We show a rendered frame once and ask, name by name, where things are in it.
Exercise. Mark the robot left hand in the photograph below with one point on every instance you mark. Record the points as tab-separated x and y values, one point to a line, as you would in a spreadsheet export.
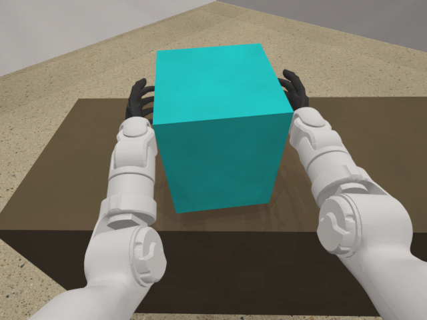
135	104

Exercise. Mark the robot right forearm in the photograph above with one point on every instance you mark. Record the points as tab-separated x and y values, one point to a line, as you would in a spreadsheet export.
327	162

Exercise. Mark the robot right hand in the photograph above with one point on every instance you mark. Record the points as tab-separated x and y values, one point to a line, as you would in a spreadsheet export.
295	93

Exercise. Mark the pedestal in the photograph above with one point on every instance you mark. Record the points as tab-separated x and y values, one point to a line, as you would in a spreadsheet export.
263	259

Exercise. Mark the right robot upper arm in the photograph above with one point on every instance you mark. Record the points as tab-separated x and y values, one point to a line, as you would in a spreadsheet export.
372	235

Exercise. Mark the robot left forearm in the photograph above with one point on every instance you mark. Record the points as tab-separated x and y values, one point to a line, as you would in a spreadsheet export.
131	180

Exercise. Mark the left robot upper arm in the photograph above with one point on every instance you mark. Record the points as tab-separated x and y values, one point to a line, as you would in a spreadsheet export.
120	268

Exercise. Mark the carton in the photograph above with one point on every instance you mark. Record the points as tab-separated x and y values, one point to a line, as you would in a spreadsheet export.
221	120

